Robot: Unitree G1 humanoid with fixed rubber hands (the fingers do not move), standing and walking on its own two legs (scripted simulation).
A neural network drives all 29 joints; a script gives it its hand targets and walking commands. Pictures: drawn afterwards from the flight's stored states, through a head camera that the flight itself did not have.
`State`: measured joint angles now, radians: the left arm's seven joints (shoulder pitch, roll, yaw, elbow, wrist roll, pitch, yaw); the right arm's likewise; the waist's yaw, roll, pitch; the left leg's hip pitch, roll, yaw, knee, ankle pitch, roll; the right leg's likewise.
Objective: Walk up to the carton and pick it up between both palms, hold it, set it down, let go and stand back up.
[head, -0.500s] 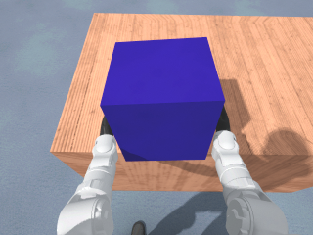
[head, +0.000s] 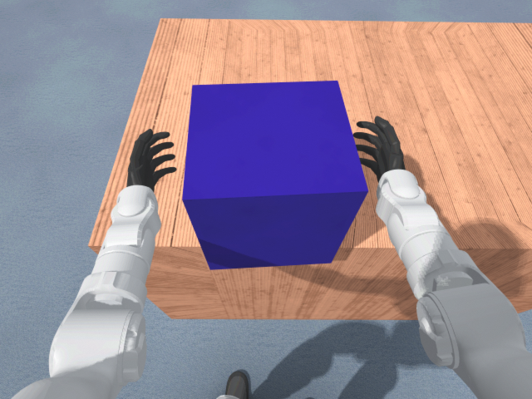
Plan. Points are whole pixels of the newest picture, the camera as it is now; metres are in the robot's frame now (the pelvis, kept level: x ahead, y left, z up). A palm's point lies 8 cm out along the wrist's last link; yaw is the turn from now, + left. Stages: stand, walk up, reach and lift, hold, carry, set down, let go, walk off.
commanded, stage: set down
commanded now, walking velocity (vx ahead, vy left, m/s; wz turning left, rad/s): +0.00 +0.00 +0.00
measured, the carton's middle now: (268, 183) +0.44 +0.06 +0.02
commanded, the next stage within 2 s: none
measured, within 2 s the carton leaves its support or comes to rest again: neither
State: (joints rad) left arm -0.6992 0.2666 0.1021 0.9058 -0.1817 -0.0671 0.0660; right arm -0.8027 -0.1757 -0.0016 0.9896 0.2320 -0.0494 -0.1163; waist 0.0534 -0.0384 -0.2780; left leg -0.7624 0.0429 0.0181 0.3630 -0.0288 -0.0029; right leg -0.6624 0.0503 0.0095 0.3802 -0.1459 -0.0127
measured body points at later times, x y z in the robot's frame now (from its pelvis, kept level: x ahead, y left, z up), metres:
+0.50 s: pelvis +0.00 +0.00 +0.01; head +0.05 +0.04 +0.46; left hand +0.39 +0.25 +0.08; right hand +0.43 -0.16 +0.10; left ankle +0.06 +0.12 -0.73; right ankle -0.01 -0.11 -0.73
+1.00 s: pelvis +0.00 -0.01 +0.01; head +0.06 +0.02 +0.46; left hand +0.32 +0.24 +0.05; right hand +0.37 -0.17 +0.07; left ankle +0.06 +0.12 -0.73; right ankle -0.01 -0.11 -0.73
